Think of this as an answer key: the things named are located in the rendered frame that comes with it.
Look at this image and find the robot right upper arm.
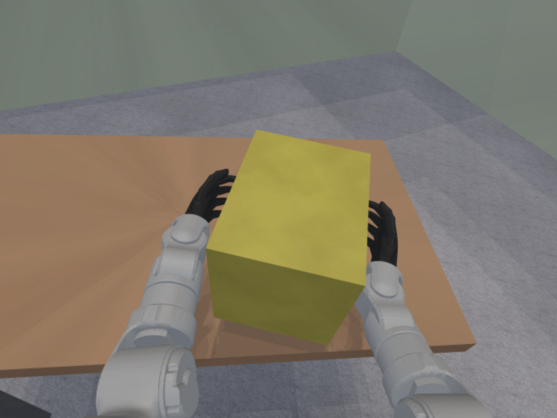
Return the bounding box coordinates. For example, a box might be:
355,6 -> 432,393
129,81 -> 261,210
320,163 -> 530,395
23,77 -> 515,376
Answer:
393,394 -> 492,418

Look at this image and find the table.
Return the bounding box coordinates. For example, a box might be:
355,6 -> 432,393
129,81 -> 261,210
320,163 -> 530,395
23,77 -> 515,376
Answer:
0,134 -> 477,418

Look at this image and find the right robot hand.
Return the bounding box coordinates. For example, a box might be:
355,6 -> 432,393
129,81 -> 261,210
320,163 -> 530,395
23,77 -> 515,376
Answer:
367,200 -> 398,267

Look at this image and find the carton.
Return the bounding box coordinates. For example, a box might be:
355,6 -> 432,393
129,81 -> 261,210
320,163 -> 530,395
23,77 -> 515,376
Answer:
205,130 -> 371,345

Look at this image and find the robot left upper arm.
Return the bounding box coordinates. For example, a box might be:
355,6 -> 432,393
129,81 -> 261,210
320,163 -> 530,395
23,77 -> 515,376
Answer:
81,344 -> 199,418

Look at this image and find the right robot forearm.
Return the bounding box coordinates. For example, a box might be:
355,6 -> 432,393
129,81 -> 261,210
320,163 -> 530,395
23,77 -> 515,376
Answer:
354,261 -> 493,418

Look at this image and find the left robot forearm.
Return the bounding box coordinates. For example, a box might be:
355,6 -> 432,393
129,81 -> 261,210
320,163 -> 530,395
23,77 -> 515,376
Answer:
96,214 -> 210,405

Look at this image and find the left robot hand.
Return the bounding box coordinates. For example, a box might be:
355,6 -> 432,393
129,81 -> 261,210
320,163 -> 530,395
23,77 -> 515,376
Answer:
185,169 -> 237,223

